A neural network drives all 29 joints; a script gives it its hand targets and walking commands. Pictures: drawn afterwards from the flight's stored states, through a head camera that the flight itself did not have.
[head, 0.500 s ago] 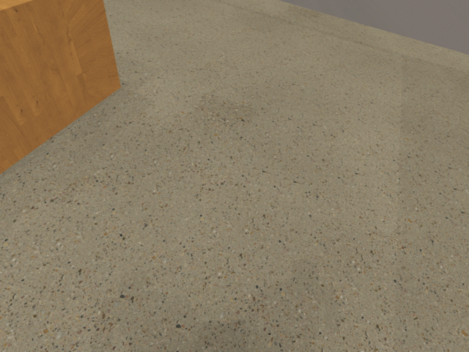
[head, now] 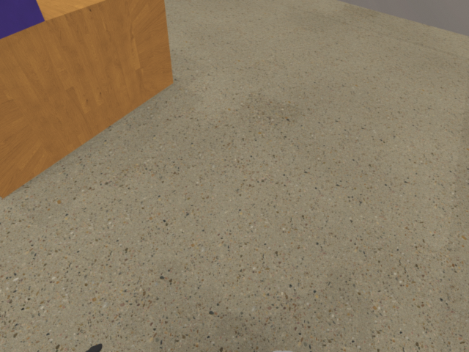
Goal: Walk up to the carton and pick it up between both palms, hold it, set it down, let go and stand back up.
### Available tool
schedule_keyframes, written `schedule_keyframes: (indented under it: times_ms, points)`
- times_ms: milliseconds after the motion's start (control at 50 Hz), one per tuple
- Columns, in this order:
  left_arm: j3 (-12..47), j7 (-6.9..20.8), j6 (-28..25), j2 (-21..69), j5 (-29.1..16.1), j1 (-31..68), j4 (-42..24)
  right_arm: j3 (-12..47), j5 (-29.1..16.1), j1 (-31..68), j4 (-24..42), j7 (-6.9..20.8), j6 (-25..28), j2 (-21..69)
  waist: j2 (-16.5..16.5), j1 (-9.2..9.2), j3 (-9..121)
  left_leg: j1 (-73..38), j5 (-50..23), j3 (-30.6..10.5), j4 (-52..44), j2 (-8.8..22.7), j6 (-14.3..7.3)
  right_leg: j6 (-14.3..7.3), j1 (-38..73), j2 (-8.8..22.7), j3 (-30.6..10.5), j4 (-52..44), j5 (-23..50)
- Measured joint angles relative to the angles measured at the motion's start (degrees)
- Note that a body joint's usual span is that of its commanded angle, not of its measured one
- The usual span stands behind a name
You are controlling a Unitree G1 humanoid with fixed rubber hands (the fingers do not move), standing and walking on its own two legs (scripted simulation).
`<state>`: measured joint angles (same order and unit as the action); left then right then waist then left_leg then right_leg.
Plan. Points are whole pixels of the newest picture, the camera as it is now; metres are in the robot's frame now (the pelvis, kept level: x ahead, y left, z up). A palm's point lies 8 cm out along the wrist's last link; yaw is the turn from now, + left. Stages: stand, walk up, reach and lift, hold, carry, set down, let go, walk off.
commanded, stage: walk up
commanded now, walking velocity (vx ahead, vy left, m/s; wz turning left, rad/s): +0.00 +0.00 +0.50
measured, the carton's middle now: out of the picture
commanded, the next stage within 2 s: none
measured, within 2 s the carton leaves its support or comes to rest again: neither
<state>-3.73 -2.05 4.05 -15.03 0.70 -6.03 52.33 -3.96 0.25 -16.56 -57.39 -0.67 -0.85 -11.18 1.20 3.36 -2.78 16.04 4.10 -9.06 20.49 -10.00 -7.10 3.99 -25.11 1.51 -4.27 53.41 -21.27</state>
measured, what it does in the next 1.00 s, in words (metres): walks ahead, turning left: right foot, then left foot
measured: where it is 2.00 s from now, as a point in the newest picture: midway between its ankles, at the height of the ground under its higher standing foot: (111, 235)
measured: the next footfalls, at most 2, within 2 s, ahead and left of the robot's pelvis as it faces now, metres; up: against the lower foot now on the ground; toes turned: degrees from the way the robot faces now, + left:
right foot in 0.22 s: +0.02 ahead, -0.16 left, +0.00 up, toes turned +5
left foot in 0.66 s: +0.16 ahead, +0.24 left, +0.00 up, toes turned +28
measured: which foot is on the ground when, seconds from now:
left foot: down 0.00-0.20, up 0.22-0.64, down 0.66-1.00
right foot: up 0.00-0.20, down 0.22-0.72, up 0.74-1.00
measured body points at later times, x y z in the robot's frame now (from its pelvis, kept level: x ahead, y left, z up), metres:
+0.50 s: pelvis +0.04 +0.00 +0.00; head +0.04 -0.04 +0.45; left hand -0.04 +0.25 -0.12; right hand +0.19 -0.24 -0.15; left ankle +0.06 +0.20 -0.64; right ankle -0.02 -0.16 -0.74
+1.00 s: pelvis +0.28 +0.20 +0.00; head +0.29 +0.24 +0.45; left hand +0.26 +0.49 -0.15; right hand +0.34 -0.05 -0.13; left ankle +0.13 +0.22 -0.74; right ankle +0.45 +0.09 -0.65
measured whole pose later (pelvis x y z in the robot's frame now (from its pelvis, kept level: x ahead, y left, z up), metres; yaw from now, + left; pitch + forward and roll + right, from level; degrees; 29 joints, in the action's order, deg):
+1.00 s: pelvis +0.28 +0.20 +0.00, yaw +29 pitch -1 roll -3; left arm -4.5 2.1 -0.8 -16.9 0.9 -7.7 52.9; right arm -0.9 0.2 -23.7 -61.5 0.5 4.1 -11.7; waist 1.9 3.2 -3.9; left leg -2.4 21.0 -0.8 19.2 0.8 -1.9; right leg 1.1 -39.2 8.1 4.8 62.2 -11.4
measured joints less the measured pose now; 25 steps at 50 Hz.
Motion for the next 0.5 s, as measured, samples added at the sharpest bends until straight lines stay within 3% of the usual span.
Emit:
schedule_keyframes:
  times_ms: [140,200,240,320,360,440,500]
  points:
    - [0.5,-0.3,-1.1,0.9,-0.8,-1.0,-0.5,-0.4,0.1,0.9,0.2,0.7,-0.8,-1.2,-2.1,0.02,2.4,0.0,-1.5,-4.0,-2.0,-1.0,1.1,-0.2,3.8,-0.8,1.1,-7.7,-3.4]
    - [0.7,0.2,-2.9,1.0,-0.7,-2.9,-0.8,-0.4,0.6,2.4,1.0,2.2,-2.1,-2.2,-2.5,-1.92,3.5,2.0,1.7,-4.2,0.7,-1.6,3.5,-1.2,10.4,-0.7,4.1,-21.8,-1.3]
    - [0.3,-0.4,-4.6,0.6,-0.1,-4.5,-0.2,-0.4,0.7,4.9,1.4,2.3,-1.7,-2.7,-1.8,-4.07,2.8,8.2,12.0,-1.3,13.9,-2.3,5.6,-2.6,12.3,-0.2,3.2,-27.0,4.3]
    - [0.5,-1.6,-4.4,1.3,0.3,-9.1,4.1,-0.9,1.6,7.5,3.1,4.1,-0.6,-4.0,-1.9,-2.41,2.2,18.4,10.4,4.7,35.1,1.4,8.3,-2.7,15.2,2.3,5.9,-28.2,4.9]
    - [0.4,-1.3,-4.8,1.9,0.1,-11.4,5.3,-0.9,2.0,7.8,4.0,5.4,-0.9,-4.9,-1.9,-3.03,2.5,20.9,6.4,5.9,40.4,4.6,9.2,-2.5,17.7,3.6,6.3,-30.8,5.5]
    - [0.3,0.6,-6.0,2.5,0.2,-14.9,6.1,-1.0,1.8,5.6,4.0,6.1,-0.8,-6.1,-2.9,-3.06,4.3,23.1,2.0,5.0,46.1,9.6,10.0,-1.3,22.7,5.6,9.9,-34.3,4.7]
    - [0.1,1.6,-7.4,2.8,0.5,-16.7,5.6,-0.5,1.9,4.2,3.0,6.3,-1.3,-5.5,-2.9,-4.12,5.1,21.3,0.2,5.9,42.2,13.2,10.3,0.0,26.3,6.7,12.8,-36.1,3.2]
